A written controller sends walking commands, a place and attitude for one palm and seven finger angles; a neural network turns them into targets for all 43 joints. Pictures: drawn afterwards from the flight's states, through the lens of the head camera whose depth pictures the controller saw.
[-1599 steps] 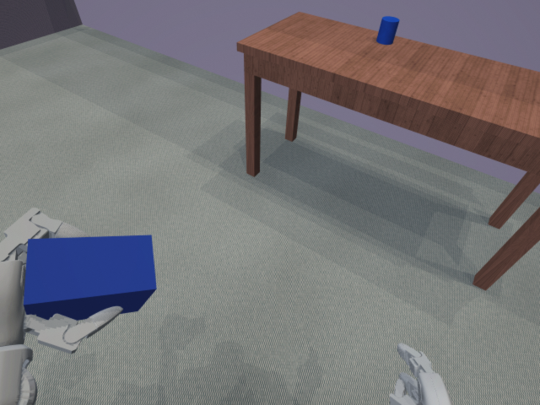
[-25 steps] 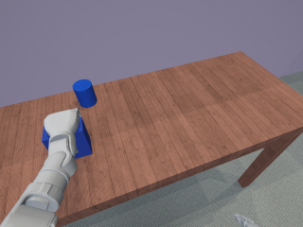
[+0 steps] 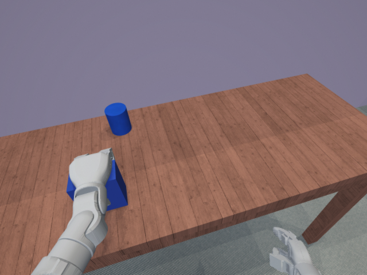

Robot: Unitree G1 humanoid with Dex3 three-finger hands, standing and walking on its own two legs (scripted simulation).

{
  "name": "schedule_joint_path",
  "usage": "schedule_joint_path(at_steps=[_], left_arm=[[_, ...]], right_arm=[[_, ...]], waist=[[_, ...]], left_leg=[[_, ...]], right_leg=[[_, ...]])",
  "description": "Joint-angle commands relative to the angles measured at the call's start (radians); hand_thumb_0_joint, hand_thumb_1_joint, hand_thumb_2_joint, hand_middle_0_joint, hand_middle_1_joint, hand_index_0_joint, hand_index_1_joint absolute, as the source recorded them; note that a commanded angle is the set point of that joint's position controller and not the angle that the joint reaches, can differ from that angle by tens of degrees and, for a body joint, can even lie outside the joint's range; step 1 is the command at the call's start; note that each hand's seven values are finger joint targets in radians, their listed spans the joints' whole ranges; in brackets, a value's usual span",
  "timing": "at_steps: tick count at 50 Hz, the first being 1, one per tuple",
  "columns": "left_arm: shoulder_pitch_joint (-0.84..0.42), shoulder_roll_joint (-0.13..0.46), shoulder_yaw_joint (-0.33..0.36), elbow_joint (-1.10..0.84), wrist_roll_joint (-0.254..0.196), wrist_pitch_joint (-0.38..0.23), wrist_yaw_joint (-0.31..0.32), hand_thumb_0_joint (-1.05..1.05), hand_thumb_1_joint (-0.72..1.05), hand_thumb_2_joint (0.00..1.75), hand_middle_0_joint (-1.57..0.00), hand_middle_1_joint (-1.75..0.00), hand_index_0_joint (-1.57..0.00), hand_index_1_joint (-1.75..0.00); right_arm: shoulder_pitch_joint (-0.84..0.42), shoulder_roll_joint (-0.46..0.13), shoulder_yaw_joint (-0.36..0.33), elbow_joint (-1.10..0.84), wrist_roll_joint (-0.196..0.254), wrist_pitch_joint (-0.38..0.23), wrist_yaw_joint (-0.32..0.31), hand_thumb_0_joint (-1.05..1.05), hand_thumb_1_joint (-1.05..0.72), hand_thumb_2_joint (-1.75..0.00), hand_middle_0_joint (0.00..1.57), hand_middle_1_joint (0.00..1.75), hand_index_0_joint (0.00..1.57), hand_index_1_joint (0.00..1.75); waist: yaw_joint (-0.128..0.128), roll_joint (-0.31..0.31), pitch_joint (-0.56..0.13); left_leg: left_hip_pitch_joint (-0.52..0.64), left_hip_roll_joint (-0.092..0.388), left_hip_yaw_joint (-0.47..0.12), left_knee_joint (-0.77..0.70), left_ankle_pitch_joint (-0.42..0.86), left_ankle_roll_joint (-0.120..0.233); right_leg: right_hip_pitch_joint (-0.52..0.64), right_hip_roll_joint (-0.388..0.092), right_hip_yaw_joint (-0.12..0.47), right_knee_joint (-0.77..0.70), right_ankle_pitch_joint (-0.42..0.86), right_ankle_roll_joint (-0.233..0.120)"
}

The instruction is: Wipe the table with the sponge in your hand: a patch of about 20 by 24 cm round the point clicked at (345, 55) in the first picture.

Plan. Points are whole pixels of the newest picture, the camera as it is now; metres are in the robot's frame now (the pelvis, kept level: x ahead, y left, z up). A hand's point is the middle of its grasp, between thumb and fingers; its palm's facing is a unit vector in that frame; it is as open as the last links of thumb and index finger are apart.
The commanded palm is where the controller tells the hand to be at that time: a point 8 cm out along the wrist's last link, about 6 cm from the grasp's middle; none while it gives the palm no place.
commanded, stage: wipe back along the middle lane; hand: left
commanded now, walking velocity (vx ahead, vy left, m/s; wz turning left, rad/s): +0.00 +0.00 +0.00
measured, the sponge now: (102, 192) +0.30 +0.25 -0.01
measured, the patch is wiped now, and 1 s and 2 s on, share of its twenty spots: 0.75 0.80 0.90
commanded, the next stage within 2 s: slide across to the third lane in 0.44 s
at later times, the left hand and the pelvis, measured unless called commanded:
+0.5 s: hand (104, 202) +0.26 +0.22 +0.03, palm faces +0.01 -0.07 -1.00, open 10.5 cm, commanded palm +0.22 +0.20 +0.07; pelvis -0.01 -0.01 +0.00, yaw -1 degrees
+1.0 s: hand (115, 202) +0.26 +0.19 +0.03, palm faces -0.02 -0.08 -1.00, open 10.5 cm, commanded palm +0.23 +0.16 +0.09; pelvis -0.03 -0.02 +0.00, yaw +0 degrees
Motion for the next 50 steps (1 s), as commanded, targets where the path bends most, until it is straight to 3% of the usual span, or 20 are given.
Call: schedule_joint_path(at_steps=[1,2,4,6,9,11,13,16,17,19,21,24,26,29,36,38,41,42,46,50], left_arm=[[-0.044,0.075,0.051,-0.120,-0.028,-0.005,-0.028,0.00,0.10,1.30,-1.20,-1.60,-1.20,-1.60],[-0.052,0.021,-0.001,-0.146,-0.032,0.001,-0.032,0.00,0.10,1.30,-1.20,-1.60,-1.20,-1.60],[-0.035,0.009,-0.014,-0.161,-0.032,0.010,-0.033,0.00,0.10,1.30,-1.20,-1.60,-1.20,-1.60],[-0.034,0.084,0.051,-0.166,-0.032,0.021,-0.031,0.00,0.10,1.30,-1.20,-1.60,-1.20,-1.60],[-0.014,0.021,-0.005,-0.192,-0.035,0.031,-0.036,0.00,0.10,1.30,-1.20,-1.60,-1.20,-1.60],[0.011,0.066,0.034,-0.197,-0.030,0.031,-0.033,0.00,0.10,1.30,-1.20,-1.60,-1.20,-1.60],[0.027,0.006,-0.027,-0.217,-0.030,0.030,-0.040,0.00,0.10,1.30,-1.20,-1.60,-1.20,-1.60],[0.084,0.069,0.038,-0.228,-0.032,0.026,-0.036,0.00,0.10,1.30,-1.20,-1.60,-1.20,-1.60],[0.097,0.023,-0.003,-0.251,-0.040,0.026,-0.039,0.00,0.10,1.30,-1.20,-1.60,-1.20,-1.60],[0.134,0.006,-0.019,-0.262,-0.040,0.020,-0.039,0.00,0.10,1.30,-1.20,-1.60,-1.20,-1.60],[0.195,0.042,0.021,-0.284,-0.043,0.015,-0.034,0.00,0.10,1.30,-1.20,-1.60,-1.20,-1.60],[0.161,-0.002,-0.028,-0.298,-0.042,0.018,-0.031,0.00,0.10,1.30,-1.20,-1.60,-1.20,-1.60],[0.119,0.054,0.028,-0.282,-0.037,0.024,-0.021,0.00,0.10,1.30,-1.20,-1.60,-1.20,-1.60],[0.054,-0.005,-0.039,-0.317,-0.029,0.026,-0.020,0.00,0.10,1.30,-1.20,-1.60,-1.20,-1.60],[-0.099,0.023,-0.043,-0.334,-0.023,0.013,-0.024,0.00,0.10,1.30,-1.20,-1.60,-1.20,-1.60],[-0.122,-0.025,-0.090,-0.320,-0.024,0.005,-0.025,0.00,0.10,1.30,-1.20,-1.60,-1.20,-1.60],[-0.112,0.018,-0.042,-0.292,-0.025,-0.006,-0.024,0.00,0.10,1.30,-1.20,-1.60,-1.20,-1.60],[-0.138,-0.021,-0.077,-0.298,-0.031,-0.008,-0.025,0.00,0.10,1.30,-1.20,-1.60,-1.20,-1.60],[-0.191,-0.006,-0.059,-0.251,-0.021,-0.013,-0.013,0.00,0.10,1.30,-1.20,-1.60,-1.20,-1.60],[-0.211,-0.079,-0.126,-0.221,-0.017,-0.015,-0.007,0.00,0.10,1.30,-1.20,-1.60,-1.20,-1.60]], right_arm=[[-0.158,-0.122,-0.043,-0.147,-0.006,-0.040,0.002,0.00,-0.90,-0.90,0.20,0.30,0.20,0.30],[-0.164,-0.113,-0.037,-0.160,-0.005,-0.039,0.002,0.00,-0.90,-0.90,0.20,0.30,0.20,0.30],[-0.178,-0.109,-0.037,-0.160,-0.003,-0.040,0.005,0.00,-0.90,-0.90,0.20,0.30,0.20,0.30],[-0.184,-0.119,-0.036,-0.151,-0.005,-0.036,0.000,0.00,-0.90,-0.90,0.20,0.30,0.20,0.30],[-0.197,-0.107,-0.030,-0.164,-0.002,-0.040,0.000,0.00,-0.90,-0.90,0.20,0.30,0.20,0.30],[-0.201,-0.114,-0.032,-0.159,-0.005,-0.039,0.001,0.00,-0.90,-0.90,0.20,0.30,0.20,0.30],[-0.203,-0.101,-0.031,-0.170,-0.001,-0.043,0.007,0.00,-0.90,-0.90,0.20,0.30,0.20,0.30],[-0.211,-0.111,-0.034,-0.168,-0.004,-0.047,0.007,0.00,-0.90,-0.90,0.20,0.30,0.20,0.30],[-0.211,-0.102,-0.031,-0.178,-0.003,-0.048,0.007,0.00,-0.90,-0.90,0.20,0.30,0.20,0.30],[-0.222,-0.100,-0.032,-0.178,-0.002,-0.052,0.012,0.00,-0.90,-0.90,0.20,0.30,0.20,0.30],[-0.226,-0.105,-0.037,-0.179,-0.005,-0.056,0.018,0.00,-0.90,-0.90,0.20,0.30,0.20,0.30],[-0.233,-0.097,-0.033,-0.178,-0.003,-0.056,0.018,0.00,-0.90,-0.90,0.20,0.30,0.20,0.30],[-0.234,-0.108,-0.037,-0.163,-0.004,-0.057,0.010,0.00,-0.90,-0.90,0.20,0.30,0.20,0.30],[-0.246,-0.096,-0.036,-0.167,-0.003,-0.063,0.006,0.00,-0.90,-0.90,0.20,0.30,0.20,0.30],[-0.251,-0.094,-0.035,-0.156,-0.005,-0.079,-0.007,0.00,-0.90,-0.90,0.20,0.30,0.20,0.30],[-0.253,-0.083,-0.033,-0.156,-0.002,-0.086,-0.008,0.00,-0.90,-0.90,0.20,0.30,0.20,0.30],[-0.245,-0.092,-0.035,-0.144,-0.007,-0.087,-0.009,0.00,-0.90,-0.90,0.20,0.30,0.20,0.30],[-0.248,-0.085,-0.033,-0.152,-0.004,-0.090,-0.011,0.00,-0.90,-0.90,0.20,0.30,0.20,0.30],[-0.246,-0.089,-0.033,-0.134,-0.006,-0.092,-0.013,0.00,-0.90,-0.90,0.20,0.30,0.20,0.30],[-0.242,-0.081,-0.035,-0.130,-0.004,-0.093,-0.006,0.00,-0.90,-0.90,0.20,0.30,0.20,0.30]], waist=[[0.000,-0.121,-0.154],[-0.008,-0.120,-0.153],[-0.008,-0.125,-0.125],[0.002,-0.129,-0.114],[0.000,-0.127,-0.109],[0.010,-0.110,-0.111],[0.003,-0.123,-0.108],[0.019,-0.118,-0.110],[0.014,-0.124,-0.119],[0.015,-0.130,-0.097],[0.027,-0.131,-0.096],[0.014,-0.141,-0.062],[0.017,-0.144,-0.036],[0.008,-0.124,-0.062],[-0.002,-0.108,-0.084],[-0.008,-0.102,-0.085],[0.001,-0.117,-0.091],[-0.006,-0.121,-0.093],[-0.004,-0.120,-0.079],[-0.011,-0.122,-0.095]], left_leg=[[0.118,-0.033,-0.018,-0.035,0.328,0.036],[0.117,-0.036,-0.010,-0.032,0.325,0.040],[0.113,-0.036,-0.011,-0.035,0.309,0.040],[0.109,-0.037,-0.016,-0.046,0.280,0.038],[0.111,-0.040,-0.011,-0.046,0.273,0.040],[0.110,-0.040,-0.014,-0.051,0.261,0.037],[0.115,-0.040,-0.012,-0.046,0.262,0.041],[0.106,-0.042,-0.014,-0.050,0.250,0.039],[0.108,-0.044,-0.004,-0.047,0.252,0.043],[0.106,-0.044,-0.003,-0.044,0.253,0.041],[0.106,-0.042,-0.007,-0.045,0.259,0.038],[0.098,-0.040,-0.005,-0.052,0.225,0.040],[0.095,-0.039,-0.008,-0.062,0.182,0.040],[0.118,-0.041,-0.006,-0.061,0.179,0.044],[0.147,-0.044,-0.014,-0.076,0.137,0.048],[0.155,-0.045,-0.009,-0.073,0.137,0.050],[0.149,-0.044,-0.016,-0.081,0.136,0.046],[0.148,-0.045,-0.006,-0.078,0.134,0.049],[0.147,-0.042,-0.011,-0.089,0.118,0.043],[0.152,-0.041,-0.005,-0.077,0.145,0.043]], right_leg=[[0.053,0.040,0.027,-0.037,0.425,-0.058],[0.059,0.036,0.015,-0.034,0.436,-0.054],[0.047,0.035,0.016,-0.040,0.416,-0.053],[0.049,0.040,0.035,-0.051,0.383,-0.057],[0.049,0.036,0.023,-0.048,0.371,-0.053],[0.051,0.040,0.038,-0.051,0.353,-0.058],[0.046,0.039,0.026,-0.046,0.347,-0.055],[0.062,0.042,0.047,-0.050,0.344,-0.058],[0.074,0.037,0.034,-0.048,0.358,-0.052],[0.063,0.037,0.044,-0.051,0.364,-0.052],[0.071,0.039,0.058,-0.053,0.376,-0.056],[0.043,0.038,0.050,-0.060,0.328,-0.052],[0.021,0.043,0.066,-0.079,0.265,-0.055],[0.018,0.039,0.049,-0.074,0.242,-0.053],[0.009,0.043,0.070,-0.098,0.159,-0.055],[0.003,0.040,0.051,-0.095,0.160,-0.052],[0.014,0.044,0.070,-0.104,0.162,-0.056],[0.017,0.039,0.055,-0.101,0.167,-0.050],[-0.001,0.042,0.062,-0.111,0.138,-0.055],[-0.004,0.039,0.046,-0.098,0.181,-0.054]])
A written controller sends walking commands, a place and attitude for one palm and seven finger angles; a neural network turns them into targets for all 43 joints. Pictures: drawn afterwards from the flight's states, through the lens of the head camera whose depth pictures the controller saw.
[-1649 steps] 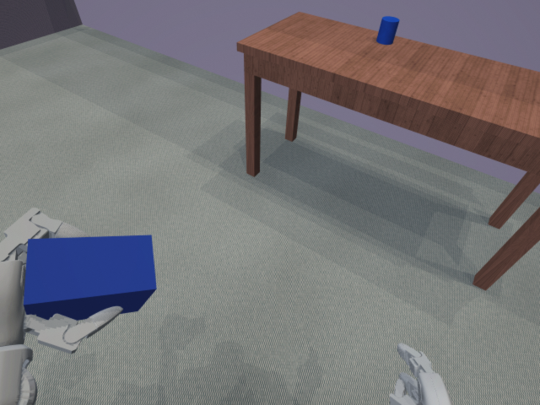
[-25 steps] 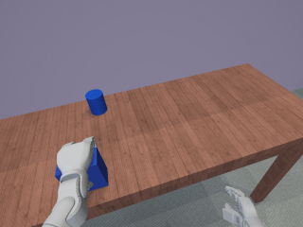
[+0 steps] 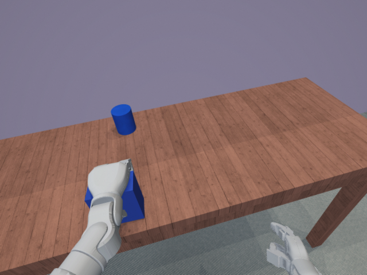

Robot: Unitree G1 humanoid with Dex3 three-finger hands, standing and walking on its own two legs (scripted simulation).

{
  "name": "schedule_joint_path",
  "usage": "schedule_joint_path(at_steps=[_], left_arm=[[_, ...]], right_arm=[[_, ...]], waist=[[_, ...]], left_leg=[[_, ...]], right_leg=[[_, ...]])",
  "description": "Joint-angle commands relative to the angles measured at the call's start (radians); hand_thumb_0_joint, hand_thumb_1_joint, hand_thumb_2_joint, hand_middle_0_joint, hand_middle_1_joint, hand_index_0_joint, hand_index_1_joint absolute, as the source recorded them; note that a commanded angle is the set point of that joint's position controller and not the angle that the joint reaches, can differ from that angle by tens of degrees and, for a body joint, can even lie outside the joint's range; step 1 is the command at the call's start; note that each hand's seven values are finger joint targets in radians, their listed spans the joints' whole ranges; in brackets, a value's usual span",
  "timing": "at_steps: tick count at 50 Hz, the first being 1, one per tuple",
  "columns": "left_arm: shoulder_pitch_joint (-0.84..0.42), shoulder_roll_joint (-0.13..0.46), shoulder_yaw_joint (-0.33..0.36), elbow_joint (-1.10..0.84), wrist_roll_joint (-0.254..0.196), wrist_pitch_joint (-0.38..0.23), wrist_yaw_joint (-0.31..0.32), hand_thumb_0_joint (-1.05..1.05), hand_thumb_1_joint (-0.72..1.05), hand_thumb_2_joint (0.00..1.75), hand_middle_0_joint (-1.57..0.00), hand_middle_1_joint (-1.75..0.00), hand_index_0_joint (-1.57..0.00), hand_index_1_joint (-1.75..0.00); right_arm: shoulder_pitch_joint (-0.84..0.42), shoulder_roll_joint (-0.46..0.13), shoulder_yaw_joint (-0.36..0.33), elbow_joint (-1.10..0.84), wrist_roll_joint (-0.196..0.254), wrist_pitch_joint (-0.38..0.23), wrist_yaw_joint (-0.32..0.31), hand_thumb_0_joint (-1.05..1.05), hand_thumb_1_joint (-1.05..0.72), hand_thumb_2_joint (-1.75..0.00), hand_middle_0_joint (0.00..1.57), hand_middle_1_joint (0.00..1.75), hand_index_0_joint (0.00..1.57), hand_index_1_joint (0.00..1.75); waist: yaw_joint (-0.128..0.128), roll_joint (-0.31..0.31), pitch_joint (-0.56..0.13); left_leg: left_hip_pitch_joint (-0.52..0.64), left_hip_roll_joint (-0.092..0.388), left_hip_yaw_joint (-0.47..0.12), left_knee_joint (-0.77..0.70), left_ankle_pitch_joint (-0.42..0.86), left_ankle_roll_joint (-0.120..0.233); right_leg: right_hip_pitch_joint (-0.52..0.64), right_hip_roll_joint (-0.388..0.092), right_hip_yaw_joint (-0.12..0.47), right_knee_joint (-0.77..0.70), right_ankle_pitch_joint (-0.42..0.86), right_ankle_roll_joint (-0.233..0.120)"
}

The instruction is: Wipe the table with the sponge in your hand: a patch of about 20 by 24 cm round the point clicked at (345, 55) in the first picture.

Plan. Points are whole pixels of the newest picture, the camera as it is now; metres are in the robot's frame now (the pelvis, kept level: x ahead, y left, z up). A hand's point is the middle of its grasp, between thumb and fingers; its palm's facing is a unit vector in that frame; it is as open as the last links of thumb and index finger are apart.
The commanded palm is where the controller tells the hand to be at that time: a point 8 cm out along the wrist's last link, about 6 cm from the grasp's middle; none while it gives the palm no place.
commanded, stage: slide across to the third lane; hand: left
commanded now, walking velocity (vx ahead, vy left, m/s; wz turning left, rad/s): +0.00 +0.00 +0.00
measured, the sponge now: (119, 203) +0.28 +0.21 -0.01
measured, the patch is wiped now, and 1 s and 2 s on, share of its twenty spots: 0.80 0.90 1.00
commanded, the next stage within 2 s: wipe forward along the third lane in 0.22 s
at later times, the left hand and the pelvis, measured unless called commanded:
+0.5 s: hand (138, 183) +0.32 +0.17 +0.03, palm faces -0.01 -0.07 -1.00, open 10.5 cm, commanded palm +0.30 +0.16 +0.08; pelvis -0.01 -0.01 +0.00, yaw +0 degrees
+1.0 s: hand (139, 167) +0.37 +0.18 +0.03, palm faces -0.05 -0.03 -1.00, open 10.5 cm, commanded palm +0.34 +0.18 +0.06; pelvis -0.01 -0.02 -0.01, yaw -1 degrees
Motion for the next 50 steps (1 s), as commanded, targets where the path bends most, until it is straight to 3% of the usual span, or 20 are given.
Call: schedule_joint_path(at_steps=[1,4,6,9,11,12,14,16,17,24,26,30,31,34,36,39,41,43,46,50], left_arm=[[-0.282,-0.002,0.005,-0.140,-0.012,-0.043,0.017,0.00,0.10,1.30,-1.20,-1.60,-1.20,-1.60],[-0.345,-0.058,-0.050,-0.107,-0.011,-0.039,0.022,0.00,0.10,1.30,-1.20,-1.60,-1.20,-1.60],[-0.333,-0.024,-0.016,-0.092,-0.008,-0.033,0.031,0.00,0.10,1.30,-1.20,-1.60,-1.20,-1.60],[-0.342,-0.080,-0.059,-0.078,-0.023,-0.026,0.039,0.00,0.10,1.30,-1.20,-1.60,-1.20,-1.60],[-0.320,-0.035,-0.006,-0.068,-0.022,-0.014,0.052,0.00,0.10,1.30,-1.20,-1.60,-1.20,-1.60],[-0.329,-0.093,-0.063,-0.074,-0.027,-0.008,0.052,0.00,0.10,1.30,-1.20,-1.60,-1.20,-1.60],[-0.358,-0.088,-0.058,-0.051,-0.027,0.008,0.061,0.00,0.10,1.30,-1.20,-1.60,-1.20,-1.60],[-0.360,-0.027,0.007,-0.029,-0.019,0.025,0.073,0.00,0.10,1.30,-1.20,-1.60,-1.20,-1.60],[-0.377,-0.072,-0.040,-0.017,-0.016,0.035,0.072,0.00,0.10,1.30,-1.20,-1.60,-1.20,-1.60],[-0.535,-0.026,-0.004,0.148,0.008,0.056,0.069,0.00,0.10,1.30,-1.20,-1.60,-1.20,-1.60],[-0.567,0.024,0.046,0.192,0.017,0.052,0.069,0.00,0.10,1.30,-1.20,-1.60,-1.20,-1.60],[-0.592,-0.004,0.028,0.266,0.018,0.044,0.064,0.00,0.10,1.30,-1.20,-1.60,-1.20,-1.60],[-0.563,0.036,0.078,0.290,0.014,0.044,0.065,0.00,0.10,1.30,-1.20,-1.60,-1.20,-1.60],[-0.586,-0.021,0.033,0.311,0.006,0.033,0.067,0.00,0.10,1.30,-1.20,-1.60,-1.20,-1.60],[-0.548,0.074,0.125,0.345,0.004,0.032,0.068,0.00,0.10,1.30,-1.20,-1.60,-1.20,-1.60],[-0.621,0.035,0.081,0.346,0.006,0.015,0.072,0.00,0.10,1.30,-1.20,-1.60,-1.20,-1.60],[-0.584,0.104,0.149,0.368,0.010,0.009,0.076,0.00,0.10,1.30,-1.20,-1.60,-1.20,-1.60],[-0.612,0.074,0.115,0.367,0.012,0.003,0.078,0.00,0.10,1.30,-1.20,-1.60,-1.20,-1.60],[-0.635,0.139,0.166,0.403,0.016,0.000,0.081,0.00,0.10,1.30,-1.20,-1.60,-1.20,-1.60],[-0.678,0.122,0.142,0.428,0.015,-0.017,0.084,0.00,0.10,1.30,-1.20,-1.60,-1.20,-1.60]], right_arm=[[-0.214,-0.099,-0.040,-0.169,-0.003,-0.051,0.002,0.00,-0.90,-0.90,0.20,0.30,0.20,0.30],[-0.212,-0.093,-0.039,-0.159,0.002,-0.051,0.005,0.00,-0.90,-0.90,0.20,0.30,0.20,0.30],[-0.213,-0.100,-0.043,-0.155,0.000,-0.048,0.008,0.00,-0.90,-0.90,0.20,0.30,0.20,0.30],[-0.216,-0.092,-0.044,-0.158,0.003,-0.046,0.018,0.00,-0.90,-0.90,0.20,0.30,0.20,0.30],[-0.219,-0.100,-0.048,-0.154,0.001,-0.040,0.022,0.00,-0.90,-0.90,0.20,0.30,0.20,0.30],[-0.225,-0.090,-0.044,-0.165,0.002,-0.039,0.026,0.00,-0.90,-0.90,0.20,0.30,0.20,0.30],[-0.233,-0.091,-0.043,-0.155,0.005,-0.033,0.029,0.00,-0.90,-0.90,0.20,0.30,0.20,0.30],[-0.235,-0.099,-0.046,-0.147,0.003,-0.028,0.030,0.00,-0.90,-0.90,0.20,0.30,0.20,0.30],[-0.238,-0.092,-0.040,-0.155,0.005,-0.025,0.030,0.00,-0.90,-0.90,0.20,0.30,0.20,0.30],[-0.212,-0.100,-0.033,-0.115,0.008,-0.016,0.000,0.00,-0.90,-0.90,0.20,0.30,0.20,0.30],[-0.196,-0.106,-0.034,-0.105,0.004,-0.014,-0.011,0.00,-0.90,-0.90,0.20,0.30,0.20,0.30],[-0.170,-0.104,-0.033,-0.105,0.003,-0.008,-0.021,0.00,-0.90,-0.90,0.20,0.30,0.20,0.30],[-0.165,-0.109,-0.035,-0.105,0.000,-0.004,-0.023,0.00,-0.90,-0.90,0.20,0.30,0.20,0.30],[-0.139,-0.106,-0.036,-0.114,0.000,-0.004,-0.022,0.00,-0.90,-0.90,0.20,0.30,0.20,0.30],[-0.128,-0.118,-0.038,-0.106,-0.006,0.003,-0.028,0.00,-0.90,-0.90,0.20,0.30,0.20,0.30],[-0.110,-0.114,-0.038,-0.109,-0.003,0.000,-0.033,0.00,-0.90,-0.90,0.20,0.30,0.20,0.30],[-0.097,-0.121,-0.042,-0.106,-0.006,0.002,-0.033,0.00,-0.90,-0.90,0.20,0.30,0.20,0.30],[-0.080,-0.117,-0.042,-0.107,-0.005,0.002,-0.034,0.00,-0.90,-0.90,0.20,0.30,0.20,0.30],[-0.069,-0.125,-0.045,-0.096,-0.006,0.003,-0.039,0.00,-0.90,-0.90,0.20,0.30,0.20,0.30],[-0.042,-0.124,-0.047,-0.090,-0.006,-0.005,-0.041,0.00,-0.90,-0.90,0.20,0.30,0.20,0.30]], waist=[[-0.028,-0.127,-0.140],[-0.043,-0.137,-0.143],[-0.032,-0.144,-0.148],[-0.032,-0.160,-0.166],[-0.017,-0.168,-0.182],[-0.023,-0.175,-0.181],[-0.027,-0.175,-0.153],[-0.013,-0.168,-0.153],[-0.020,-0.154,-0.145],[-0.047,-0.177,-0.117],[-0.043,-0.175,-0.130],[-0.053,-0.165,-0.169],[-0.039,-0.171,-0.172],[-0.059,-0.172,-0.191],[-0.042,-0.217,-0.201],[-0.077,-0.219,-0.174],[-0.056,-0.208,-0.193],[-0.069,-0.178,-0.207],[-0.070,-0.188,-0.183],[-0.087,-0.186,-0.200]], left_leg=[[0.095,-0.053,-0.001,-0.056,0.087,0.061],[0.096,-0.051,0.003,-0.049,0.084,0.062],[0.092,-0.050,-0.002,-0.052,0.089,0.058],[0.091,-0.049,0.006,-0.041,0.104,0.061],[0.085,-0.049,0.003,-0.045,0.115,0.055],[0.085,-0.050,0.012,-0.039,0.120,0.059],[0.078,-0.047,0.012,-0.043,0.106,0.056],[0.073,-0.047,0.011,-0.051,0.097,0.052],[0.069,-0.051,0.020,-0.049,0.090,0.056],[0.033,-0.056,0.026,-0.045,0.022,0.055],[0.024,-0.057,0.023,-0.050,0.008,0.054],[0.005,-0.059,0.031,-0.027,0.024,0.052],[-0.008,-0.058,0.025,-0.033,0.023,0.050],[-0.017,-0.057,0.036,-0.011,0.048,0.054],[-0.043,-0.056,0.029,-0.011,0.051,0.053],[-0.055,-0.053,0.038,-0.002,0.036,0.057],[-0.068,-0.052,0.029,-0.005,0.043,0.055],[-0.063,-0.053,0.039,0.006,0.054,0.058],[-0.085,-0.051,0.030,-0.002,0.026,0.057],[-0.090,-0.047,0.041,0.008,0.024,0.061]], right_leg=[[-0.030,0.027,0.057,-0.123,0.138,-0.031],[-0.048,0.025,0.040,-0.112,0.143,-0.029],[-0.039,0.029,0.050,-0.114,0.142,-0.034],[-0.032,0.024,0.035,-0.104,0.173,-0.030],[-0.014,0.029,0.047,-0.103,0.182,-0.033],[-0.012,0.024,0.033,-0.096,0.197,-0.029],[-0.032,0.024,0.036,-0.105,0.174,-0.028],[-0.026,0.027,0.047,-0.112,0.151,-0.033],[-0.030,0.023,0.036,-0.107,0.149,-0.030],[-0.083,0.019,0.049,-0.121,0.076,-0.023],[-0.085,0.020,0.062,-0.124,0.056,-0.026],[-0.081,0.015,0.058,-0.103,0.101,-0.022],[-0.074,0.017,0.066,-0.109,0.096,-0.024],[-0.072,0.013,0.058,-0.091,0.165,-0.019],[-0.045,0.013,0.083,-0.099,0.188,-0.015],[-0.075,0.007,0.074,-0.093,0.182,-0.006],[-0.061,0.011,0.084,-0.091,0.184,-0.011],[-0.063,0.008,0.075,-0.079,0.213,-0.009],[-0.077,0.010,0.088,-0.097,0.158,-0.008],[-0.083,0.005,0.084,-0.092,0.165,-0.001]])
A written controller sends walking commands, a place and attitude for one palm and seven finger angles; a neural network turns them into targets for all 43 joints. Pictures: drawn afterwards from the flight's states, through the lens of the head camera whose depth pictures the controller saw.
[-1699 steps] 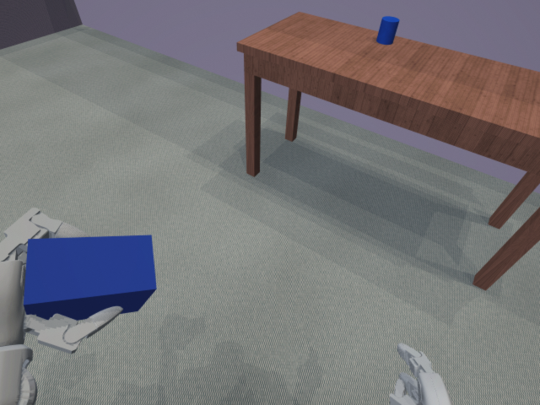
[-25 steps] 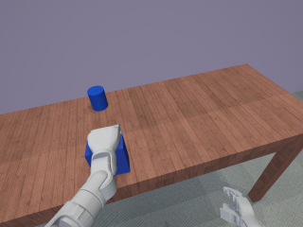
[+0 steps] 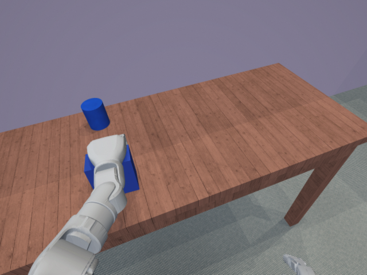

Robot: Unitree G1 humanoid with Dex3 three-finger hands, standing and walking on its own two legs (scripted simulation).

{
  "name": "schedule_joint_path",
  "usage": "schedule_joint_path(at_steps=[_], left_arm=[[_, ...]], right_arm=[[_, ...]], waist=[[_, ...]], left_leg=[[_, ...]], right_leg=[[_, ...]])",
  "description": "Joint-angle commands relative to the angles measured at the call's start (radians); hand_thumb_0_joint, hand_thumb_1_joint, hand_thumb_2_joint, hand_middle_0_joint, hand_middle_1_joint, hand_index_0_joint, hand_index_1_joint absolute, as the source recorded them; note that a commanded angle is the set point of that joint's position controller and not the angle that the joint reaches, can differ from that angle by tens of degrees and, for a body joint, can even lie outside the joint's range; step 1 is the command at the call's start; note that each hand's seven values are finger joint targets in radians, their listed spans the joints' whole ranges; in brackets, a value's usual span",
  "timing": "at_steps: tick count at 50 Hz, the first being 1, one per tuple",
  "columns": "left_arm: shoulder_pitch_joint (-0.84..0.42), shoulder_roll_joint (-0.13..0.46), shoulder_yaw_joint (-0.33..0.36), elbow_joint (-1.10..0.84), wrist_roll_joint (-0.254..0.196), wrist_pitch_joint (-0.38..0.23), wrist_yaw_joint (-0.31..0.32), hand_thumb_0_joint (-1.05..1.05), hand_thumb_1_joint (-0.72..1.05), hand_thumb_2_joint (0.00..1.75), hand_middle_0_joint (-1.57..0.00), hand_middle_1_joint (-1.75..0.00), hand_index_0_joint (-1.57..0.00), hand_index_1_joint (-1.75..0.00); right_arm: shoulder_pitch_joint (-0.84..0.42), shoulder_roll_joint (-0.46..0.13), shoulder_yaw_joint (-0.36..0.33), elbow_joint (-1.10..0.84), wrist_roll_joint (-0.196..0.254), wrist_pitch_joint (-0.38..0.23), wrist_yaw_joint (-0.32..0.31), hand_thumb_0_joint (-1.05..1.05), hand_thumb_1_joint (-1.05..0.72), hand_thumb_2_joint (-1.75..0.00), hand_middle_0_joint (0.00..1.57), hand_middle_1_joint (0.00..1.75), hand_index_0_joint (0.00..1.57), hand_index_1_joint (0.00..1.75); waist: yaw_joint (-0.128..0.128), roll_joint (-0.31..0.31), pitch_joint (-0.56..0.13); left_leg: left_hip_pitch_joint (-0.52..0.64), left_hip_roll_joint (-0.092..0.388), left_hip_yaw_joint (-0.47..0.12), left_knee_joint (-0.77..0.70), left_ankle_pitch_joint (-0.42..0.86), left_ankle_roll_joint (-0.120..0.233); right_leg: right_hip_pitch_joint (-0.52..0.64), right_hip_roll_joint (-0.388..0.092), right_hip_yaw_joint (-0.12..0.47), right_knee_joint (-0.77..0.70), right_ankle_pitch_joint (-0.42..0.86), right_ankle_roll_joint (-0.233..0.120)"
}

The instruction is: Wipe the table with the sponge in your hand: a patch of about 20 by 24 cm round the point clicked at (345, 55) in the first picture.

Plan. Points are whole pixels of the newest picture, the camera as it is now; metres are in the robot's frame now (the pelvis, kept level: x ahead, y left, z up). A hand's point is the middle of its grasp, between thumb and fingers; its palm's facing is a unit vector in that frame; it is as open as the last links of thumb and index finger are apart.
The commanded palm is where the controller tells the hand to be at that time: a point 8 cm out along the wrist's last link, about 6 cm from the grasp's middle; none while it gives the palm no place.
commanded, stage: wipe forward along the third lane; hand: left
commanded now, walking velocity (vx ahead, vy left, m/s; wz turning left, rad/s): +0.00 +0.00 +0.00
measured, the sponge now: (115, 177) +0.36 +0.21 -0.01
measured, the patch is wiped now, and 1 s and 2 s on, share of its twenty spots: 0.90 1.00 1.00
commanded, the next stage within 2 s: wipe back along the third lane in 0.94 s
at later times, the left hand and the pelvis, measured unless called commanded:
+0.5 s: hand (111, 148) +0.42 +0.23 +0.04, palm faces -0.08 +0.00 -1.00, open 10.5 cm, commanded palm +0.40 +0.23 +0.07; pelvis +0.00 +0.01 +0.00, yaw +0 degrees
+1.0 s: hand (106, 138) +0.46 +0.25 +0.04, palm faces -0.08 +0.00 -1.00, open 10.5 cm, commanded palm +0.45 +0.25 +0.07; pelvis +0.01 +0.04 -0.01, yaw -1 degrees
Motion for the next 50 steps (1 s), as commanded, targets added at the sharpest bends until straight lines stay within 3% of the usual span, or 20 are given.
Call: schedule_joint_path(at_steps=[1,4,6,10,11,14,16,17,19,21,23,26,29,32,38,41,45,48,50], left_arm=[[-0.291,0.216,0.111,-0.026,0.023,-0.010,0.020,0.00,0.10,1.30,-1.20,-1.60,-1.20,-1.60],[-0.358,0.198,0.077,0.004,0.021,-0.024,0.022,0.00,0.10,1.30,-1.20,-1.60,-1.20,-1.60],[-0.382,0.234,0.112,0.034,0.021,-0.034,0.025,0.00,0.10,1.30,-1.20,-1.60,-1.20,-1.60],[-0.452,0.201,0.073,0.083,0.029,-0.054,0.029,0.00,0.10,1.30,-1.20,-1.60,-1.20,-1.60],[-0.465,0.235,0.108,0.093,0.030,-0.060,0.033,0.00,0.10,1.30,-1.20,-1.60,-1.20,-1.60],[-0.492,0.198,0.079,0.124,0.023,-0.071,0.040,0.00,0.10,1.30,-1.20,-1.60,-1.20,-1.60],[-0.505,0.245,0.125,0.148,0.019,-0.078,0.046,0.00,0.10,1.30,-1.20,-1.60,-1.20,-1.60],[-0.511,0.251,0.121,0.153,0.021,-0.081,0.050,0.00,0.10,1.30,-1.20,-1.60,-1.20,-1.60],[-0.530,0.208,0.090,0.162,0.020,-0.082,0.051,0.00,0.10,1.30,-1.20,-1.60,-1.20,-1.60],[-0.551,0.250,0.126,0.184,0.029,-0.083,0.056,0.00,0.10,1.30,-1.20,-1.60,-1.20,-1.60],[-0.543,0.219,0.100,0.190,0.033,-0.082,0.059,0.00,0.10,1.30,-1.20,-1.60,-1.20,-1.60],[-0.555,0.262,0.141,0.211,0.030,-0.080,0.061,0.00,0.10,1.30,-1.20,-1.60,-1.20,-1.60],[-0.608,0.228,0.099,0.235,0.035,-0.072,0.064,0.00,0.10,1.30,-1.20,-1.60,-1.20,-1.60],[-0.654,0.277,0.127,0.251,0.042,-0.074,0.069,0.00,0.10,1.30,-1.20,-1.60,-1.20,-1.60],[-0.624,0.290,0.149,0.288,0.041,-0.071,0.068,0.00,0.10,1.30,-1.20,-1.60,-1.20,-1.60],[-0.651,0.323,0.174,0.312,0.053,-0.072,0.068,0.00,0.10,1.30,-1.20,-1.60,-1.20,-1.60],[-0.668,0.274,0.126,0.321,0.068,-0.070,0.070,0.00,0.10,1.30,-1.20,-1.60,-1.20,-1.60],[-0.709,0.295,0.142,0.336,0.068,-0.076,0.078,0.00,0.10,1.30,-1.20,-1.60,-1.20,-1.60],[-0.737,0.278,0.131,0.349,0.066,-0.077,0.083,0.00,0.10,1.30,-1.20,-1.60,-1.20,-1.60]], right_arm=[[-0.135,-0.106,-0.036,-0.140,-0.006,-0.049,-0.006,0.00,-0.90,-0.90,0.20,0.30,0.20,0.30],[-0.124,-0.103,-0.032,-0.136,-0.003,-0.052,-0.012,0.00,-0.90,-0.90,0.20,0.30,0.20,0.30],[-0.113,-0.107,-0.034,-0.129,-0.005,-0.057,-0.011,0.00,-0.90,-0.90,0.20,0.30,0.20,0.30],[-0.085,-0.103,-0.035,-0.119,-0.006,-0.063,-0.011,0.00,-0.90,-0.90,0.20,0.30,0.20,0.30],[-0.076,-0.105,-0.038,-0.113,-0.008,-0.064,-0.010,0.00,-0.90,-0.90,0.20,0.30,0.20,0.30],[-0.058,-0.103,-0.040,-0.110,-0.009,-0.070,-0.008,0.00,-0.90,-0.90,0.20,0.30,0.20,0.30],[-0.046,-0.110,-0.042,-0.100,-0.011,-0.070,-0.007,0.00,-0.90,-0.90,0.20,0.30,0.20,0.30],[-0.040,-0.112,-0.042,-0.100,-0.012,-0.070,-0.007,0.00,-0.90,-0.90,0.20,0.30,0.20,0.30],[-0.034,-0.107,-0.042,-0.097,-0.013,-0.072,-0.002,0.00,-0.90,-0.90,0.20,0.30,0.20,0.30],[-0.023,-0.113,-0.045,-0.087,-0.015,-0.070,0.001,0.00,-0.90,-0.90,0.20,0.30,0.20,0.30],[-0.014,-0.110,-0.046,-0.089,-0.016,-0.069,0.005,0.00,-0.90,-0.90,0.20,0.30,0.20,0.30],[-0.003,-0.117,-0.048,-0.081,-0.017,-0.065,0.009,0.00,-0.90,-0.90,0.20,0.30,0.20,0.30],[0.002,-0.117,-0.046,-0.074,-0.017,-0.066,0.009,0.00,-0.90,-0.90,0.20,0.30,0.20,0.30],[0.022,-0.125,-0.048,-0.062,-0.020,-0.068,0.011,0.00,-0.90,-0.90,0.20,0.30,0.20,0.30],[0.051,-0.127,-0.054,-0.062,-0.026,-0.064,0.020,0.00,-0.90,-0.90,0.20,0.30,0.20,0.30],[0.054,-0.131,-0.056,-0.057,-0.026,-0.061,0.021,0.00,-0.90,-0.90,0.20,0.30,0.20,0.30],[0.074,-0.129,-0.058,-0.058,-0.028,-0.062,0.028,0.00,-0.90,-0.90,0.20,0.30,0.20,0.30],[0.088,-0.133,-0.060,-0.050,-0.032,-0.064,0.029,0.00,-0.90,-0.90,0.20,0.30,0.20,0.30],[0.096,-0.132,-0.062,-0.044,-0.033,-0.068,0.030,0.00,-0.90,-0.90,0.20,0.30,0.20,0.30]], waist=[[0.005,-0.148,-0.178],[-0.022,-0.151,-0.152],[-0.017,-0.147,-0.152],[-0.038,-0.112,-0.173],[-0.033,-0.113,-0.195],[-0.049,-0.137,-0.207],[-0.046,-0.156,-0.230],[-0.051,-0.157,-0.232],[-0.058,-0.131,-0.231],[-0.058,-0.129,-0.243],[-0.060,-0.113,-0.247],[-0.058,-0.132,-0.268],[-0.083,-0.137,-0.226],[-0.084,-0.107,-0.253],[-0.074,-0.103,-0.315],[-0.080,-0.099,-0.288],[-0.090,-0.064,-0.283],[-0.099,-0.060,-0.293],[-0.109,-0.066,-0.290]], left_leg=[[0.037,-0.076,0.035,-0.037,0.032,0.061],[0.022,-0.073,0.042,-0.033,0.003,0.063],[0.013,-0.070,0.035,-0.041,-0.011,0.061],[0.024,-0.066,0.039,-0.030,-0.007,0.064],[0.023,-0.064,0.034,-0.032,0.005,0.062],[0.018,-0.062,0.042,-0.020,0.009,0.065],[0.008,-0.060,0.036,-0.020,0.022,0.064],[0.001,-0.061,0.039,-0.014,0.026,0.066],[0.007,-0.060,0.041,-0.012,0.034,0.065],[0.002,-0.059,0.038,-0.012,0.048,0.064],[0.006,-0.060,0.041,-0.002,0.067,0.065],[-0.005,-0.059,0.038,-0.002,0.080,0.064],[-0.007,-0.055,0.039,-0.005,0.058,0.066],[-0.007,-0.054,0.034,0.002,0.072,0.067],[-0.012,-0.054,0.041,0.018,0.130,0.065],[-0.020,-0.049,0.030,0.015,0.126,0.064],[-0.001,-0.046,0.031,0.019,0.125,0.062],[0.000,-0.040,0.021,0.025,0.125,0.062],[-0.004,-0.038,0.020,0.028,0.114,0.061]], right_leg=[[0.077,-0.022,0.086,-0.150,0.170,0.023],[0.047,-0.027,0.081,-0.155,0.128,0.032],[0.038,-0.025,0.085,-0.163,0.092,0.030],[0.012,-0.025,0.072,-0.152,0.093,0.031],[0.024,-0.022,0.073,-0.147,0.109,0.028],[0.020,-0.024,0.066,-0.144,0.132,0.036],[0.036,-0.022,0.068,-0.137,0.160,0.037],[0.039,-0.024,0.069,-0.132,0.174,0.040],[0.024,-0.023,0.061,-0.128,0.194,0.038],[0.033,-0.023,0.064,-0.123,0.210,0.037],[0.028,-0.022,0.057,-0.115,0.247,0.035],[0.047,-0.021,0.057,-0.110,0.272,0.036],[-0.002,-0.020,0.047,-0.118,0.231,0.039],[-0.004,-0.018,0.044,-0.103,0.238,0.036],[0.033,-0.016,0.038,-0.082,0.333,0.035],[0.005,-0.013,0.033,-0.082,0.303,0.032],[-0.047,-0.004,0.021,-0.079,0.267,0.026],[-0.072,0.002,0.014,-0.069,0.243,0.023],[-0.093,0.003,0.011,-0.069,0.224,0.024]])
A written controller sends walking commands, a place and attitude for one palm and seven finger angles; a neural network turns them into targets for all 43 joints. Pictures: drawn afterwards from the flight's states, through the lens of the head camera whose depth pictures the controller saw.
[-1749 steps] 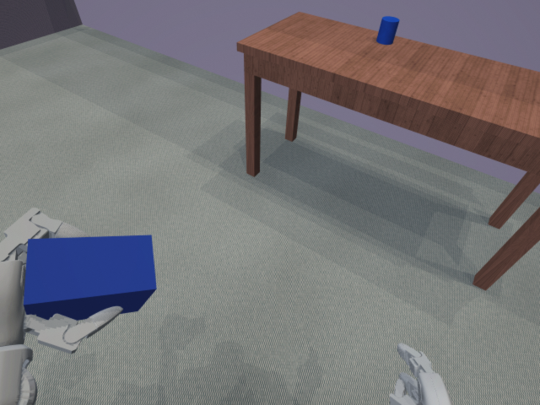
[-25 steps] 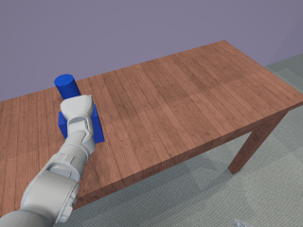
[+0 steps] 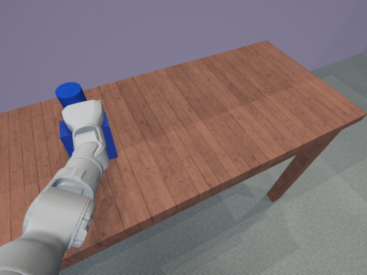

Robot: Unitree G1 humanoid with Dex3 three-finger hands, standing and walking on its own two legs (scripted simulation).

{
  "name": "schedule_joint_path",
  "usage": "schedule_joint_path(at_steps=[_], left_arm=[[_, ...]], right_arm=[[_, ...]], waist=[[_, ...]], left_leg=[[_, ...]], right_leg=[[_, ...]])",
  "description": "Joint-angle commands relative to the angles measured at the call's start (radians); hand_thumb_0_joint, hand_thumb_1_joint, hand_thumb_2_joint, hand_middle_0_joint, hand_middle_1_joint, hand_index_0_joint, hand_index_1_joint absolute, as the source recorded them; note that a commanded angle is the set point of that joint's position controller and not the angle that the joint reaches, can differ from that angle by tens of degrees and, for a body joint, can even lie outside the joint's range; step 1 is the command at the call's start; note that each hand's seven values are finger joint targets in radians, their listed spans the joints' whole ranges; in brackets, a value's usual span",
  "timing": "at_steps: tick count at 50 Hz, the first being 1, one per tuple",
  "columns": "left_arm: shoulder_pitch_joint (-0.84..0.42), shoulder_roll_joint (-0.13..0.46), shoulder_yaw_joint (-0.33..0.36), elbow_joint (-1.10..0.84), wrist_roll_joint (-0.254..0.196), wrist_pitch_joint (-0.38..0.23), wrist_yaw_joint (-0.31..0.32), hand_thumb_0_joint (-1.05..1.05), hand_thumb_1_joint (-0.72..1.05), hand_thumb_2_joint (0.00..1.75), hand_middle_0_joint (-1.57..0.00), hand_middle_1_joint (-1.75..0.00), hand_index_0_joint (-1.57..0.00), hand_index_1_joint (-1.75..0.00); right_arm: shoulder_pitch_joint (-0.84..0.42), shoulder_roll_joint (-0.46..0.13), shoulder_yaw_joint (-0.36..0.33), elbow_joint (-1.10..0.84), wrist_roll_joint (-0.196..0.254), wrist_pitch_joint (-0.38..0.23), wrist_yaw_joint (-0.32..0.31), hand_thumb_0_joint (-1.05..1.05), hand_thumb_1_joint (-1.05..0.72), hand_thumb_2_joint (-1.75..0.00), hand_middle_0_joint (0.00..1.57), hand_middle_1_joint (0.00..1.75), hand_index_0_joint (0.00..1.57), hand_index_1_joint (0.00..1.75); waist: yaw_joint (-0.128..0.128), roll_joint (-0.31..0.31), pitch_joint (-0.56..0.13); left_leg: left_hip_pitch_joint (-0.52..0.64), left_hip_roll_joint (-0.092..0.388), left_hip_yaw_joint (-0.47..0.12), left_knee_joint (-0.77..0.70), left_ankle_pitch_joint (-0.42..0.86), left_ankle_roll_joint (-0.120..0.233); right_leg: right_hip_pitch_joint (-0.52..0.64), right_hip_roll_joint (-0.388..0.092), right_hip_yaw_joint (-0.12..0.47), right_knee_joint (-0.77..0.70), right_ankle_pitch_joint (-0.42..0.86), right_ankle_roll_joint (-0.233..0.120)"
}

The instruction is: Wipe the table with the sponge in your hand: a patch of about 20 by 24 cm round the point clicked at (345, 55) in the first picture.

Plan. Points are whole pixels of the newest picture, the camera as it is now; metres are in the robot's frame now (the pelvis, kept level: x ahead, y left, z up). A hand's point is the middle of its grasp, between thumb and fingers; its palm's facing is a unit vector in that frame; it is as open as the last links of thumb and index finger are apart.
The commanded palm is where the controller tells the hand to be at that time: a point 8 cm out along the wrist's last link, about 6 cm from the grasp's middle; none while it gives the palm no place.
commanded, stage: wipe back along the third lane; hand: left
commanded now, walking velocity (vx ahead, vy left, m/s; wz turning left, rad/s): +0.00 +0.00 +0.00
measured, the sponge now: (92, 145) +0.44 +0.24 +0.00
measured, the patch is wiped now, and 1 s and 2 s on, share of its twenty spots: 1.00 1.00 1.00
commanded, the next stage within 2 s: none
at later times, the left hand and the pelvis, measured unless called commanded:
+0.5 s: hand (92, 135) +0.43 +0.22 +0.04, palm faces -0.04 +0.00 -1.00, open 10.5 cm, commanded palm +0.40 +0.20 +0.08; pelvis +0.01 +0.01 +0.00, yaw +0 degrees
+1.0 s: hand (96, 149) +0.39 +0.20 +0.04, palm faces -0.02 -0.05 -1.00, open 10.5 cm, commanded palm +0.34 +0.18 +0.08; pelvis +0.04 -0.01 +0.01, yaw +2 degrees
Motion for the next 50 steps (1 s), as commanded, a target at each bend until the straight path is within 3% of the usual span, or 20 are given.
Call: schedule_joint_path(at_steps=[1,4,6,7,9,13,16,21,23,25,28,31,32,35,37,40,41,43,47,50], left_arm=[[-0.392,0.203,0.043,-0.057,0.022,0.007,0.033,0.00,0.10,1.30,-1.20,-1.60,-1.20,-1.60],[-0.371,0.191,0.029,-0.039,0.021,0.013,0.038,0.00,0.10,1.30,-1.20,-1.60,-1.20,-1.60],[-0.326,0.151,0.024,-0.043,0.012,0.011,0.036,0.00,0.10,1.30,-1.20,-1.60,-1.20,-1.60],[-0.303,0.120,-0.001,-0.056,0.012,0.011,0.033,0.00,0.10,1.30,-1.20,-1.60,-1.20,-1.60],[-0.285,0.069,-0.031,-0.063,0.008,0.013,0.032,0.00,0.10,1.30,-1.20,-1.60,-1.20,-1.60],[-0.265,0.069,-0.021,-0.092,-0.025,0.026,0.039,0.00,0.10,1.30,-1.20,-1.60,-1.20,-1.60],[-0.264,0.022,-0.046,-0.094,-0.044,0.043,0.039,0.00,0.10,1.30,-1.20,-1.60,-1.20,-1.60],[-0.171,-0.005,-0.049,-0.134,-0.059,0.055,0.028,0.00,0.10,1.30,-1.20,-1.60,-1.20,-1.60],[-0.179,-0.017,-0.074,-0.158,-0.064,0.060,0.021,0.00,0.10,1.30,-1.20,-1.60,-1.20,-1.60],[-0.140,-0.039,-0.091,-0.167,-0.057,0.067,0.014,0.00,0.10,1.30,-1.20,-1.60,-1.20,-1.60],[-0.141,-0.065,-0.111,-0.223,-0.060,0.072,0.009,0.00,0.10,1.30,-1.20,-1.60,-1.20,-1.60],[-0.088,-0.076,-0.107,-0.257,-0.060,0.083,0.004,0.00,0.10,1.30,-1.20,-1.60,-1.20,-1.60],[-0.042,-0.101,-0.128,-0.275,-0.066,0.089,0.000,0.00,0.10,1.30,-1.20,-1.60,-1.20,-1.60],[-0.024,-0.131,-0.161,-0.334,-0.068,0.106,-0.012,0.00,0.10,1.30,-1.20,-1.60,-1.20,-1.60],[0.042,-0.109,-0.137,-0.362,-0.075,0.119,-0.018,0.00,0.10,1.30,-1.20,-1.60,-1.20,-1.60],[0.091,-0.102,-0.145,-0.429,-0.073,0.143,-0.035,0.00,0.10,1.30,-1.20,-1.60,-1.20,-1.60],[0.124,-0.084,-0.123,-0.447,-0.076,0.151,-0.040,0.00,0.10,1.30,-1.20,-1.60,-1.20,-1.60],[0.118,-0.083,-0.145,-0.489,-0.075,0.168,-0.054,0.00,0.10,1.30,-1.20,-1.60,-1.20,-1.60],[0.204,-0.073,-0.148,-0.551,-0.061,0.180,-0.077,0.00,0.10,1.30,-1.20,-1.60,-1.20,-1.60],[0.271,-0.114,-0.196,-0.622,-0.055,0.175,-0.093,0.00,0.10,1.30,-1.20,-1.60,-1.20,-1.60]], right_arm=[[0.010,-0.149,-0.050,-0.074,-0.007,-0.032,-0.006,0.00,-0.90,-0.90,0.20,0.30,0.20,0.30],[0.017,-0.147,-0.049,-0.080,-0.008,-0.037,-0.002,0.00,-0.90,-0.90,0.20,0.30,0.20,0.30],[0.013,-0.141,-0.054,-0.084,-0.008,-0.036,0.004,0.00,-0.90,-0.90,0.20,0.30,0.20,0.30],[0.015,-0.137,-0.054,-0.090,-0.010,-0.035,0.007,0.00,-0.90,-0.90,0.20,0.30,0.20,0.30],[0.009,-0.132,-0.057,-0.093,-0.010,-0.031,0.013,0.00,-0.90,-0.90,0.20,0.30,0.20,0.30],[-0.017,-0.131,-0.053,-0.099,-0.003,-0.025,0.013,0.00,-0.90,-0.90,0.20,0.30,0.20,0.30],[-0.047,-0.125,-0.050,-0.095,0.004,-0.023,0.015,0.00,-0.90,-0.90,0.20,0.30,0.20,0.30],[-0.077,-0.121,-0.049,-0.112,0.004,-0.013,0.014,0.00,-0.90,-0.90,0.20,0.30,0.20,0.30],[-0.088,-0.119,-0.043,-0.117,0.006,-0.008,0.012,0.00,-0.90,-0.90,0.20,0.30,0.20,0.30],[-0.104,-0.117,-0.041,-0.126,0.009,-0.001,0.011,0.00,-0.90,-0.90,0.20,0.30,0.20,0.30],[-0.129,-0.111,-0.040,-0.135,0.009,0.005,0.011,0.00,-0.90,-0.90,0.20,0.30,0.20,0.30],[-0.152,-0.111,-0.043,-0.145,0.010,0.018,0.013,0.00,-0.90,-0.90,0.20,0.30,0.20,0.30],[-0.163,-0.109,-0.040,-0.157,0.010,0.021,0.014,0.00,-0.90,-0.90,0.20,0.30,0.20,0.30],[-0.188,-0.109,-0.037,-0.169,0.011,0.033,0.018,0.00,-0.90,-0.90,0.20,0.30,0.20,0.30],[-0.205,-0.113,-0.038,-0.178,0.011,0.041,0.018,0.00,-0.90,-0.90,0.20,0.30,0.20,0.30],[-0.238,-0.116,-0.032,-0.194,0.014,0.055,0.018,0.00,-0.90,-0.90,0.20,0.30,0.20,0.30],[-0.251,-0.117,-0.034,-0.200,0.016,0.059,0.018,0.00,-0.90,-0.90,0.20,0.30,0.20,0.30],[-0.266,-0.118,-0.024,-0.209,0.019,0.067,0.015,0.00,-0.90,-0.90,0.20,0.30,0.20,0.30],[-0.289,-0.118,-0.020,-0.226,0.022,0.074,0.016,0.00,-0.90,-0.90,0.20,0.30,0.20,0.30],[-0.304,-0.113,-0.020,-0.248,0.022,0.072,0.026,0.00,-0.90,-0.90,0.20,0.30,0.20,0.30]], waist=[[-0.021,-0.042,-0.264],[-0.012,-0.038,-0.282],[0.003,-0.038,-0.319],[0.009,-0.004,-0.328],[0.005,-0.028,-0.316],[0.015,-0.047,-0.290],[0.016,-0.028,-0.237],[0.044,-0.062,-0.269],[0.035,-0.074,-0.245],[0.042,-0.082,-0.223],[0.045,-0.052,-0.227],[0.054,-0.097,-0.240],[0.066,-0.080,-0.237],[0.063,-0.083,-0.241],[0.078,-0.118,-0.246],[0.084,-0.123,-0.235],[0.097,-0.124,-0.238],[0.091,-0.112,-0.208],[0.106,-0.109,-0.198],[0.111,-0.096,-0.210]], left_leg=[[0.179,-0.022,-0.006,-0.052,0.146,0.042],[0.175,-0.023,-0.004,-0.050,0.134,0.041],[0.191,-0.021,-0.006,-0.048,0.166,0.039],[0.207,-0.023,-0.002,-0.043,0.179,0.039],[0.216,-0.019,-0.003,-0.044,0.178,0.038],[0.214,-0.019,-0.005,-0.062,0.154,0.039],[0.222,-0.017,-0.009,-0.081,0.130,0.036],[0.246,-0.023,-0.004,-0.085,0.173,0.039],[0.251,-0.025,0.001,-0.088,0.161,0.040],[0.253,-0.027,0.001,-0.095,0.166,0.038],[0.288,-0.028,0.003,-0.095,0.188,0.038],[0.299,-0.031,0.001,-0.090,0.234,0.038],[0.306,-0.036,0.007,-0.090,0.244,0.038],[0.321,-0.039,0.011,-0.086,0.277,0.038],[0.325,-0.042,0.013,-0.083,0.300,0.040],[0.327,-0.050,0.020,-0.085,0.321,0.040],[0.327,-0.053,0.017,-0.090,0.329,0.040],[0.331,-0.057,0.019,-0.096,0.318,0.041],[0.347,-0.062,0.018,-0.098,0.341,0.041],[0.366,-0.064,0.018,-0.089,0.377,0.041]], right_leg=[[0.055,0.018,-0.015,-0.070,0.199,-0.025],[0.058,0.020,-0.016,-0.069,0.181,-0.025],[0.079,0.022,-0.019,-0.061,0.207,-0.029],[0.077,0.025,-0.021,-0.058,0.216,-0.031],[0.066,0.028,-0.026,-0.065,0.208,-0.031],[0.086,0.027,-0.027,-0.081,0.185,-0.030],[0.066,0.025,-0.032,-0.091,0.147,-0.033],[0.133,0.023,-0.028,-0.099,0.207,-0.035],[0.140,0.020,-0.028,-0.108,0.212,-0.032],[0.142,0.018,-0.031,-0.110,0.213,-0.034],[0.149,0.017,-0.029,-0.114,0.238,-0.037],[0.191,0.014,-0.031,-0.107,0.304,-0.040],[0.201,0.014,-0.030,-0.108,0.324,-0.041],[0.225,0.010,-0.030,-0.105,0.389,-0.044],[0.264,0.007,-0.028,-0.105,0.436,-0.042],[0.299,0.000,-0.021,-0.106,0.503,-0.043],[0.317,0.000,-0.023,-0.106,0.508,-0.044],[0.316,-0.002,-0.019,-0.113,0.510,-0.045],[0.338,-0.002,-0.020,-0.108,0.531,-0.050],[0.350,-0.002,-0.017,-0.097,0.574,-0.055]])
